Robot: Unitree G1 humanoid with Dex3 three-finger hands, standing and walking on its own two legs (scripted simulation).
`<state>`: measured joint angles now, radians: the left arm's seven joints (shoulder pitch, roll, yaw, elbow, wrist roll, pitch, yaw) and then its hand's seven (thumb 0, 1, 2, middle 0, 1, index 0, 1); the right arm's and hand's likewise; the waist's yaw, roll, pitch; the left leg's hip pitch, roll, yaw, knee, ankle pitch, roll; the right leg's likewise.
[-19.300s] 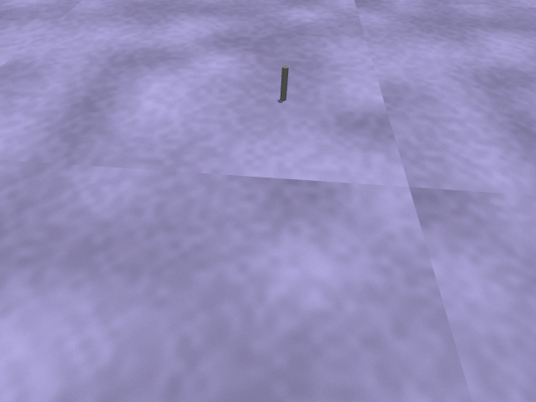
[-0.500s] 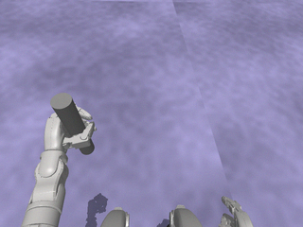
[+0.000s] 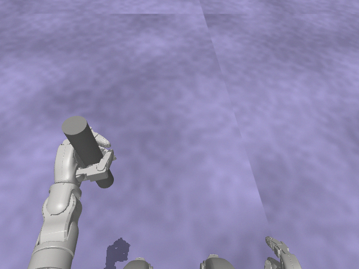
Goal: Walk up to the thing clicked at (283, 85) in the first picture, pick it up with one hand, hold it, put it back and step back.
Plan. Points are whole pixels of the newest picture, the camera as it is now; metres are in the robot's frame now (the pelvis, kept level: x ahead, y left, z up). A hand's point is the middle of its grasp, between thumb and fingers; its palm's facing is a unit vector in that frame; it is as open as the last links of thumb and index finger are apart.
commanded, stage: lift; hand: left
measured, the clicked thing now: (93, 158) +0.34 +0.19 +0.04
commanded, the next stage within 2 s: hold in 0.04 s
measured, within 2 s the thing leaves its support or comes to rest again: neither
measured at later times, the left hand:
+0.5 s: hand (102, 157) +0.33 +0.16 +0.06, palm faces +0.08 -1.00 +0.01, open 5.2 cm
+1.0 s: hand (98, 156) +0.33 +0.17 +0.07, palm faces +0.09 -1.00 +0.01, open 5.2 cm
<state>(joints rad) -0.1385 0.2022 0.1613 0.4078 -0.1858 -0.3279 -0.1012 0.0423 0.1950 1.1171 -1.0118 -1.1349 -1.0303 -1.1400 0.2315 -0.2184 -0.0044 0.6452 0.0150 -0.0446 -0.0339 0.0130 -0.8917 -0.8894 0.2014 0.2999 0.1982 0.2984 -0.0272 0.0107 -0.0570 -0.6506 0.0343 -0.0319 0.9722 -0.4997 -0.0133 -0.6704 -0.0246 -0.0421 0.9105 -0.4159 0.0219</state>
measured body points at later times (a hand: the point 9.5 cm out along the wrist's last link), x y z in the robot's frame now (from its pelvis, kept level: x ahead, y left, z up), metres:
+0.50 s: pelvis +0.00 -0.01 +0.01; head +0.05 +0.00 +0.46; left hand +0.32 +0.22 +0.06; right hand +0.13 -0.25 -0.09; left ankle -0.01 +0.12 -0.69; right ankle +0.02 -0.14 -0.69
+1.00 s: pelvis +0.00 +0.00 +0.02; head +0.03 +0.00 +0.47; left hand +0.32 +0.22 +0.07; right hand +0.13 -0.25 -0.09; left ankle -0.01 +0.12 -0.69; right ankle +0.02 -0.14 -0.69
